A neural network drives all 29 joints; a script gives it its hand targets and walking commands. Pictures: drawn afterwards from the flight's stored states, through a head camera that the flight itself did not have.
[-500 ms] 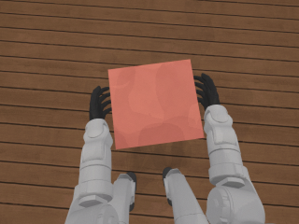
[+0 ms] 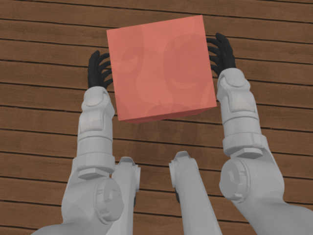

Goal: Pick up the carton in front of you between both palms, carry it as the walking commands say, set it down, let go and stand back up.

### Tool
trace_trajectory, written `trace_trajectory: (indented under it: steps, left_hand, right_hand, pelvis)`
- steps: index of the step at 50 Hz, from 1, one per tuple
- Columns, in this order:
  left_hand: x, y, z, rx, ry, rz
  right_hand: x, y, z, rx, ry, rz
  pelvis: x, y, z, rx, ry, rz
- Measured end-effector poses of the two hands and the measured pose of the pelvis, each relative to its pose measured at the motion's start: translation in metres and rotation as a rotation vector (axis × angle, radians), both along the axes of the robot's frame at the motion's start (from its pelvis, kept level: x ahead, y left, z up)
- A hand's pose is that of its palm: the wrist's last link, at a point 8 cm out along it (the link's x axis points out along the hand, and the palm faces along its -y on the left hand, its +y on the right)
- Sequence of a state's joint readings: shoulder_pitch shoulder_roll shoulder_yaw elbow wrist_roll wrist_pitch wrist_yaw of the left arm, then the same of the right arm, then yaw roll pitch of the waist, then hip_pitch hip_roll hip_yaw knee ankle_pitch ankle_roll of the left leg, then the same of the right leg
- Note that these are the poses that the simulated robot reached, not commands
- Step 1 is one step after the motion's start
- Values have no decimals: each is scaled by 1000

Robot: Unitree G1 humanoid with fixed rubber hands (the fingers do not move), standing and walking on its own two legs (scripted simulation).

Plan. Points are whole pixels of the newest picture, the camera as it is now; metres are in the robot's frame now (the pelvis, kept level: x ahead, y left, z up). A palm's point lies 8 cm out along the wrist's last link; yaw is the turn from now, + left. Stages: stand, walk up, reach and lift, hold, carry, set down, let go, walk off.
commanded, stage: set down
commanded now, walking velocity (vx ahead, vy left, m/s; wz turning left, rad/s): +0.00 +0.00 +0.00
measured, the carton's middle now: (160, 81) +0.48 -0.04 -0.17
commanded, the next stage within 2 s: none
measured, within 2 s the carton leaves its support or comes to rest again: rests again in 1.16 s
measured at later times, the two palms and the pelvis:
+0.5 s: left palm (116, 89) +0.49 +0.09 -0.24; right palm (209, 75) +0.51 -0.20 -0.24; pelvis -0.02 +0.00 -0.11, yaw +1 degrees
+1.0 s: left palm (121, 91) +0.51 +0.10 -0.34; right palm (201, 77) +0.53 -0.20 -0.33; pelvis -0.02 +0.00 -0.18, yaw +2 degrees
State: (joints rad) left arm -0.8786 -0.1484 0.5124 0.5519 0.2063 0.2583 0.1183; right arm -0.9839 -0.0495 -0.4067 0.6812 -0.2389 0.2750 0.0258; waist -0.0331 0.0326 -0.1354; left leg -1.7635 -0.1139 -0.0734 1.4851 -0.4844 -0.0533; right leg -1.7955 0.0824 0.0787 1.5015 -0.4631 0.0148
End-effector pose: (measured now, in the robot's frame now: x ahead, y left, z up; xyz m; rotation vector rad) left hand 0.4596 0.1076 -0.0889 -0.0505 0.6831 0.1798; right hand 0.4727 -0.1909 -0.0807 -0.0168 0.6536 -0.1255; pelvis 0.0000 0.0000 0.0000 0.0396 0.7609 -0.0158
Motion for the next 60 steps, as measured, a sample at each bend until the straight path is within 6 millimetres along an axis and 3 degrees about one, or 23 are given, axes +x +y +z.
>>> trace_trajectory:
  steps: [22,39,43,49,60]
  left_hand:
    - [30,-11,-136,7,28,-3]
    - [47,-14,-239,12,69,8]
    - [48,-14,-251,-1,74,14]
    - [52,-13,-255,-5,63,8]
    - [47,-11,-266,-6,86,-26]
  right_hand:
    - [33,-12,-136,-17,29,18]
    - [53,-15,-244,-33,80,52]
    - [55,-15,-254,-48,92,62]
    - [61,-13,-252,-43,86,52]
    - [47,-16,-268,-35,123,66]
  pelvis:
    - [-21,1,-101,15,21,8]
    - [-25,-2,-164,30,-58,25]
    - [-22,-4,-172,25,-77,30]
    - [-20,-2,-179,14,-83,33]
    - [-23,3,-184,3,-108,36]
